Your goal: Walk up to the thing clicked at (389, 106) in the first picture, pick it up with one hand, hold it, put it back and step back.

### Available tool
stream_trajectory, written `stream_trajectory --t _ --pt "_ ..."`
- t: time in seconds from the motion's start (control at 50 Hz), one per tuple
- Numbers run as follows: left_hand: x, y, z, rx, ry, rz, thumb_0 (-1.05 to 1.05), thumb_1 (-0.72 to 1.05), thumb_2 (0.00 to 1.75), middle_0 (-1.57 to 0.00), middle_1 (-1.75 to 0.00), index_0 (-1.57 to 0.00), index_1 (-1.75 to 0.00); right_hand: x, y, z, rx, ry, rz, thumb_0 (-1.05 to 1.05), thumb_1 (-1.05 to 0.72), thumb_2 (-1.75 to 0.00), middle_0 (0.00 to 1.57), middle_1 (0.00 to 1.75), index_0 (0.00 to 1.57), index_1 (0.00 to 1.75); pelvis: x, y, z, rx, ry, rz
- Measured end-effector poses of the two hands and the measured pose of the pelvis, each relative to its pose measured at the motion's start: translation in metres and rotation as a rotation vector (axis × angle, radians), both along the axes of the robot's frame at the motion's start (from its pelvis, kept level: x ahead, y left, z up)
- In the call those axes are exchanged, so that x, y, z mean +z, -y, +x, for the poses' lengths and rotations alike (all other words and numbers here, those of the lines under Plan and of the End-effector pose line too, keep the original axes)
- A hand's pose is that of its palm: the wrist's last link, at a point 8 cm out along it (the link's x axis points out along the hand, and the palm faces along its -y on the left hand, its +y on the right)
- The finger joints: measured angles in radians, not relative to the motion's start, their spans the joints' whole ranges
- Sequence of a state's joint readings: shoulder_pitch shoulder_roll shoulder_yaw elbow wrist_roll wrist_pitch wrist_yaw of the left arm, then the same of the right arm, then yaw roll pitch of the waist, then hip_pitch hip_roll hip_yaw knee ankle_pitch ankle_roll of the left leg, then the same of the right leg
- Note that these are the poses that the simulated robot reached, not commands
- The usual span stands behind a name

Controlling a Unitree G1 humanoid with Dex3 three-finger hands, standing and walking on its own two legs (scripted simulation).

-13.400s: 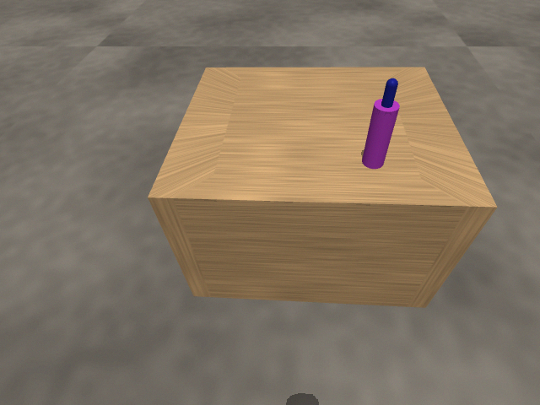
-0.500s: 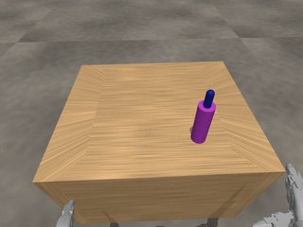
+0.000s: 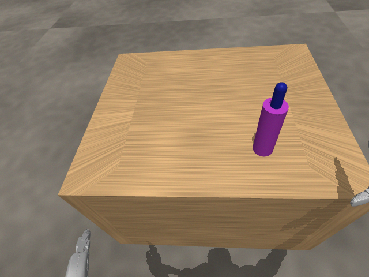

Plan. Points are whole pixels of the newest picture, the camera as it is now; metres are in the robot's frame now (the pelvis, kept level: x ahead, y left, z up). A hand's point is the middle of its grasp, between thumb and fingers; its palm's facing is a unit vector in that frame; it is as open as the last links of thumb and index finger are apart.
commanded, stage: go down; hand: right
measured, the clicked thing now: (270, 121) +0.53 -0.18 -0.01
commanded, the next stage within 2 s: none
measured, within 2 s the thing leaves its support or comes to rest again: neither
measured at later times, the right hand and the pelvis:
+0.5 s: hand (367, 140) +0.40 -0.35 +0.06, palm faces +0.13 +0.99 +0.02, open 17.5 cm; pelvis -0.01 -0.01 -0.03, yaw +1 degrees
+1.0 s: hand (366, 125) +0.44 -0.36 +0.05, palm faces +0.13 +0.99 +0.01, open 17.5 cm; pelvis +0.00 -0.01 -0.04, yaw +1 degrees
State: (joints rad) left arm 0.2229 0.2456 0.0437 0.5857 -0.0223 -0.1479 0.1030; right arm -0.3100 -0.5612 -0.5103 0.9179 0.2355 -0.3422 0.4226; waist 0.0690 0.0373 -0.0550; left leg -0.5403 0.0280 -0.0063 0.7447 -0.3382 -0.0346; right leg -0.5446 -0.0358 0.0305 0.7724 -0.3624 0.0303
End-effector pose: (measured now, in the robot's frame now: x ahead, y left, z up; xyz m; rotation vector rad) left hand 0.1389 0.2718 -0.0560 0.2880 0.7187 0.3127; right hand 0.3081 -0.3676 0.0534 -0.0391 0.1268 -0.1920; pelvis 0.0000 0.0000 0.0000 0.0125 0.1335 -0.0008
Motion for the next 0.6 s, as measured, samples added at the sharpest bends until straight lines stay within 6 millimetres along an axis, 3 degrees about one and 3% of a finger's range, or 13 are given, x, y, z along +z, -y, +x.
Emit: stream_trajectory --t 0.24,0.36,0.6 --pt "-0.007 0.016 0.003 -0.037 0.022 0.036 -0.01 -0.52 0.03 -0.06 -0.06 -0.06 -0.05 -0.003 0.018 0.033 0.05 0.083 0.051 -0.01 0.52 -0.03 0.05 0.04 0.06 0.05 -0.018 0.008 0.001 0.006 -0.083 0.019" --pt "-0.001 0.019 0.006 -0.061 0.063 0.057 -0.01 -0.52 0.04 -0.06 -0.06 -0.06 -0.05 0.002 0.025 0.047 0.058 0.117 0.062 -0.01 0.52 -0.03 0.06 0.04 0.06 0.05 -0.024 0.01 -0.001 0.004 -0.102 0.025" --pt "-0.005 0.024 -0.008 -0.093 0.043 0.063 -0.01 -0.52 0.04 -0.06 -0.06 -0.06 -0.05 0.0 0.033 0.075 0.057 0.102 0.055 -0.01 0.55 -0.02 0.06 0.04 0.06 0.05 -0.034 0.011 -0.007 0.006 -0.152 0.034"
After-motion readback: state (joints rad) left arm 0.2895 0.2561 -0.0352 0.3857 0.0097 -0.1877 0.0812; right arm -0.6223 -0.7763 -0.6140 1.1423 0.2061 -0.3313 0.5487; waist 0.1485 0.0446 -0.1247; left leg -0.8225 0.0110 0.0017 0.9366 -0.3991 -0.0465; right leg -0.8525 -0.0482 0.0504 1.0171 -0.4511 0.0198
